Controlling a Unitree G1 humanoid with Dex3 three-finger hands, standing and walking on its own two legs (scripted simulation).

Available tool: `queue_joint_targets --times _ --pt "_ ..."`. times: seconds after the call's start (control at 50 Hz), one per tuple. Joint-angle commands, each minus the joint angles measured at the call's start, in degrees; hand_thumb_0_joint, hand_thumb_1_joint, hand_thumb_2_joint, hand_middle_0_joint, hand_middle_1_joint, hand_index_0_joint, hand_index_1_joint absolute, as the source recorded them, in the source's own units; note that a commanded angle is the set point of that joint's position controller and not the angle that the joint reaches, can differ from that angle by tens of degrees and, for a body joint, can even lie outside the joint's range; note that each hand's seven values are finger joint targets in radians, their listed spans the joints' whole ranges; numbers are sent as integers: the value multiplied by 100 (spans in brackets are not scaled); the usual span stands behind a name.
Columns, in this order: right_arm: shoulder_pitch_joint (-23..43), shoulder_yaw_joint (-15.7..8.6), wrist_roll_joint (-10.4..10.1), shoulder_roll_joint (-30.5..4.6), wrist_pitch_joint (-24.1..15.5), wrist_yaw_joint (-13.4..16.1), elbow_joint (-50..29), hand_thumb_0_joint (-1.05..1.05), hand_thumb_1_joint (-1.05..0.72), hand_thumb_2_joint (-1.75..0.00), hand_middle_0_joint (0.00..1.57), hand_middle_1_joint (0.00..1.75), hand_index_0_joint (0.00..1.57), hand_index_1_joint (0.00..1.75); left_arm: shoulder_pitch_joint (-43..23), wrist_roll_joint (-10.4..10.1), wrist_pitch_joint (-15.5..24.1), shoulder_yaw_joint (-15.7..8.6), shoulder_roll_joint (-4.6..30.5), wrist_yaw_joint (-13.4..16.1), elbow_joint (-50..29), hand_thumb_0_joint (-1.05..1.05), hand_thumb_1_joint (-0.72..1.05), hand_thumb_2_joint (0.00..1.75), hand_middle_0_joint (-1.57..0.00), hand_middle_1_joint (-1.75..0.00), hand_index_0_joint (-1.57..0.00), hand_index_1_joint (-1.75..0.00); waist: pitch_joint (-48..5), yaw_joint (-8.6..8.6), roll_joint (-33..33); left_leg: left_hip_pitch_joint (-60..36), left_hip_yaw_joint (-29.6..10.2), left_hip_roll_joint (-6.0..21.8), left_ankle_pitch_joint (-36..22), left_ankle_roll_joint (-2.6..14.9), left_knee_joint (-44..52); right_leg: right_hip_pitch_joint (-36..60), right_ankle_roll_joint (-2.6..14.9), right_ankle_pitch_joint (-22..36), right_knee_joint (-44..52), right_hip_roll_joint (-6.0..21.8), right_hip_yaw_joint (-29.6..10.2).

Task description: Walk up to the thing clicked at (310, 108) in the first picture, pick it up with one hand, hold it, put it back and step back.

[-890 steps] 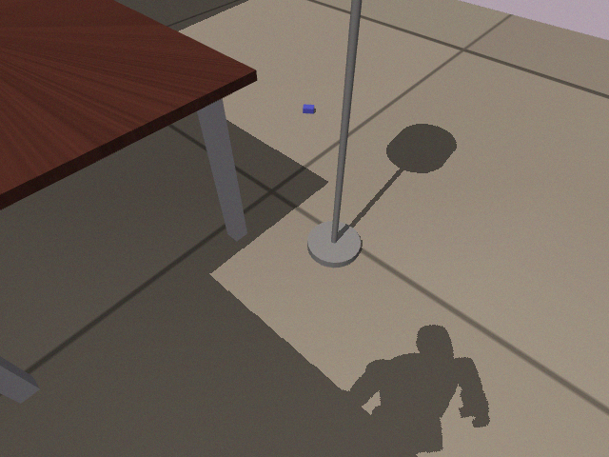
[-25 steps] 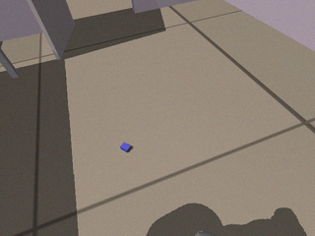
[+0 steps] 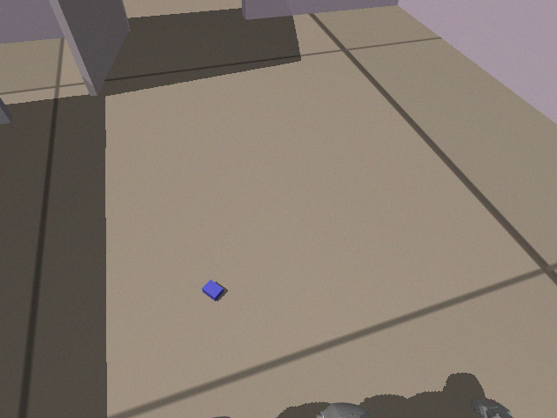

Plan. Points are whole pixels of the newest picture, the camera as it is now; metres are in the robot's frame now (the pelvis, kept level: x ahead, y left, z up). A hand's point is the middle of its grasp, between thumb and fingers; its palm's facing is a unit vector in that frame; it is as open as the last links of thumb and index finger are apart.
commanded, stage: walk up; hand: left
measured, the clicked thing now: (212, 290) +0.66 +0.24 -0.75
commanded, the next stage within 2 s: none
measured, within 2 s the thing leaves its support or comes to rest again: neither
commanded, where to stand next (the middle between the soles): +0.26 -0.01 m, yaw -1 degrees
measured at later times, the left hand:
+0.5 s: hand (120, 396) +0.17 +0.25 -0.11, palm faces -0.02 -0.89 -0.46, open 7.3 cm
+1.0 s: hand (138, 349) +0.26 +0.26 -0.15, palm faces -0.04 -0.93 -0.38, open 7.3 cm
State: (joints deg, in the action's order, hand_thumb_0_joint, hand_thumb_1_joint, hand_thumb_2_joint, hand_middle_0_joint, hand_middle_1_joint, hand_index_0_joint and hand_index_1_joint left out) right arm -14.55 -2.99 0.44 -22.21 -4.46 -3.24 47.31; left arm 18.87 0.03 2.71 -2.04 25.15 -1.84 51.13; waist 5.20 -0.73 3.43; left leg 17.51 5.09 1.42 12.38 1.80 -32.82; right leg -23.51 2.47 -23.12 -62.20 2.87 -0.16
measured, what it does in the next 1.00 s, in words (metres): walks ahead: right foot, then left foot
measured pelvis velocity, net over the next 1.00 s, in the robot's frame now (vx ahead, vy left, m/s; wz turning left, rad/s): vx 0.20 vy -0.01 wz -0.01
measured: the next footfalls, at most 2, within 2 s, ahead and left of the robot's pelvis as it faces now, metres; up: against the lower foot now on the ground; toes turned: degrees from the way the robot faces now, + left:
right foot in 0.24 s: +0.23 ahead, -0.14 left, +0.00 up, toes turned -4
left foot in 0.62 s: +0.28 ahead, +0.12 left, +0.00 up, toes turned -1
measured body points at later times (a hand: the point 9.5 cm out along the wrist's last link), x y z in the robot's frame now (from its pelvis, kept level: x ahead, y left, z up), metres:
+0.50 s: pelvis +0.14 -0.03 +0.01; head +0.16 -0.06 +0.45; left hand +0.18 +0.30 -0.08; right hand +0.21 -0.35 -0.13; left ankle +0.22 +0.12 -0.68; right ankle +0.16 -0.15 -0.73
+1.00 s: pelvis +0.20 -0.01 +0.00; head +0.22 -0.01 +0.45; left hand +0.26 +0.30 -0.12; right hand +0.28 -0.31 -0.13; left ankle +0.24 +0.12 -0.73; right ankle +0.20 -0.14 -0.73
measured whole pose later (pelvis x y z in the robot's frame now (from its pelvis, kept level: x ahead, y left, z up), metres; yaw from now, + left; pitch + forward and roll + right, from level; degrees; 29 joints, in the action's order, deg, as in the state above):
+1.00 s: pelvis +0.20 -0.01 +0.00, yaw -1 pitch -2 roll +0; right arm -8.6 -0.9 0.2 -21.9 -0.6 -1.6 58.0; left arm 12.1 0.6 2.4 -0.2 21.3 0.0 58.8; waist 4.0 -0.6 -0.8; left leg 17.5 0.3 1.6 14.6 -0.8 -34.7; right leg -13.7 -0.8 -19.4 -35.5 2.1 1.7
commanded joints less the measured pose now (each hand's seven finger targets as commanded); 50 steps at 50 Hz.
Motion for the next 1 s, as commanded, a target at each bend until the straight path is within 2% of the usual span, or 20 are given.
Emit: queue_joint_targets --times 0.0,0.1,0.2,0.22,0.24,0.26,0.32,0.36,0.5,0.58,0.6,0.62,0.64,0.76,0.78,0.82,0.84,0.9,0.94,0.98 --pt "-309 -441 12 -1607 -105 151 -331 0 -90 -90 20 30 20 30 392 27 118 -354 1037 -63 -289 0 90 90 -20 -30 -20 -30 -211 123 -1338 -545 -1312 1353 260 1149 1753 -609 -191 259 904 344 -34" --pt "-261 -479 8 -1755 -68 90 -431 0 -90 -90 20 30 20 30 -7 70 171 -398 952 -130 -379 0 90 90 -20 -30 -20 -30 -179 169 -1391 -213 -1212 1367 1101 1142 1727 -72 -163 800 2150 243 204" --pt "-95 -259 28 -1222 89 57 -564 0 -90 -90 20 30 20 30 943 105 337 -601 1261 13 -26 0 90 90 -20 -30 -20 -30 -594 -450 -84 1080 -530 723 1513 606 -444 2377 -56 727 3240 -82 178" --pt "-229 -130 11 -772 85 61 -642 0 -90 -90 20 30 20 30 1302 152 399 -720 1713 99 -12 0 90 90 -20 -30 -20 -30 -595 -586 1325 1871 23 35 1533 245 -2295 2656 332 -522 4246 1157 -1894" --pt "-183 -189 32 -1047 147 113 -615 0 -90 -90 20 30 20 30 1098 73 410 -716 2009 115 -190 0 90 90 -20 -30 -20 -30 -381 -503 1131 2470 -408 -258 1895 54 -3024 2332 941 -946 5048 2204 -3818" --pt "-87 -311 39 -1483 183 158 -498 0 -90 -90 20 30 20 30 721 2 386 -673 1950 118 -321 0 90 90 -20 -30 -20 -30 -100 -353 394 2402 -874 102 1759 24 -3217 1918 1258 -888 4939 2329 -3780" --pt "-457 -354 -24 -1437 251 121 -125 0 -90 -90 20 30 20 30 165 -27 375 -557 1603 202 -412 0 90 90 -20 -30 -20 -30 44 -33 373 1939 -1026 380 870 -39 -2887 1411 791 -82 4839 1526 -1983" --pt "-621 -376 31 -1366 300 74 47 0 -90 -90 20 30 20 30 115 2 382 -497 1463 211 -448 0 90 90 -20 -30 -20 -30 -96 30 494 1563 -898 345 677 -117 -2615 1220 865 1147 4612 1316 -1261" --pt "-20 -238 -9 -904 338 145 115 0 -90 -90 20 30 20 30 -170 47 263 -342 1309 280 -471 0 90 90 -20 -30 -20 -30 -551 -48 654 81 -331 124 -69 -153 -802 755 802 3870 3470 1107 -182" --pt "-226 -271 19 -1171 226 270 370 0 -90 -90 20 30 20 30 -398 -51 72 -174 1006 296 -443 0 90 90 -20 -30 -20 -30 -754 191 -110 -1009 -542 216 -1019 97 429 183 318 2214 2354 707 -58" --pt "-478 -393 70 -1642 168 282 347 0 -90 -90 20 30 20 30 -67 -14 51 -89 731 253 -519 0 90 90 -20 -30 -20 -30 -1089 188 -1188 -1403 -1960 1210 -471 425 842 -312 71 467 1504 177 265" --pt "-264 -444 -4 -2017 168 256 276 0 -90 -90 20 30 20 30 31 -75 -17 -118 877 293 -371 0 90 90 -20 -30 -20 -30 -955 168 -1527 -1263 -3184 1919 746 1161 1369 -663 -30 -1104 1054 -303 355" --pt "-120 -506 17 -2054 201 245 284 0 -90 -90 20 30 20 30 -160 26 -45 -191 1128 333 -213 0 90 90 -20 -30 -20 -30 -703 239 -1400 -800 -3497 2044 1494 1419 1565 -630 -60 -1328 704 -27 -13" --pt "870 -171 1 -1349 341 215 141 0 -90 -90 20 30 20 30 370 80 109 -237 834 279 419 0 90 90 -20 -30 -20 -30 -716 -239 -1401 588 -1400 920 926 575 582 1413 -76 603 3075 -219 296" --pt "760 -79 -34 -1099 360 210 157 0 -90 -90 20 30 20 30 205 143 128 -284 977 306 385 0 90 90 -20 -30 -20 -30 -673 -211 -943 921 -1242 758 1248 336 383 1673 16 507 3427 -25 -82" --pt "830 -45 -36 -913 397 240 278 0 -90 -90 20 30 20 30 -502 182 160 -359 1557 306 222 0 90 90 -20 -30 -20 -30 -149 -4 265 887 -519 7 1584 -61 -715 553 717 -1206 4595 1471 -2310" --pt "770 -95 -7 -1057 380 252 423 0 -90 -90 20 30 20 30 -941 150 150 -313 1503 287 109 0 90 90 -20 -30 -20 -30 21 121 95 329 -633 142 1289 -79 -787 112 841 -876 4455 1498 -2115" --pt "522 -85 -69 -1095 228 259 722 0 -90 -90 20 30 20 30 -1181 69 149 -152 1062 273 221 0 90 90 -20 -30 -20 -30 -524 305 -45 -766 -930 363 -404 90 350 309 205 1473 3605 659 -655" --pt "781 -59 -52 -1297 162 253 750 0 -90 -90 20 30 20 30 -893 -14 114 -124 922 244 385 0 90 90 -20 -30 -20 -30 -760 2 -294 -571 -1404 727 -868 314 556 833 -64 1384 3354 151 -171" --pt "970 -5 -79 -1177 184 251 831 0 -90 -90 20 30 20 30 -905 -5 119 -115 938 267 536 0 90 90 -20 -30 -20 -30 -729 -34 -284 -498 -1189 654 -1272 231 489 1199 -16 1619 3521 273 -275"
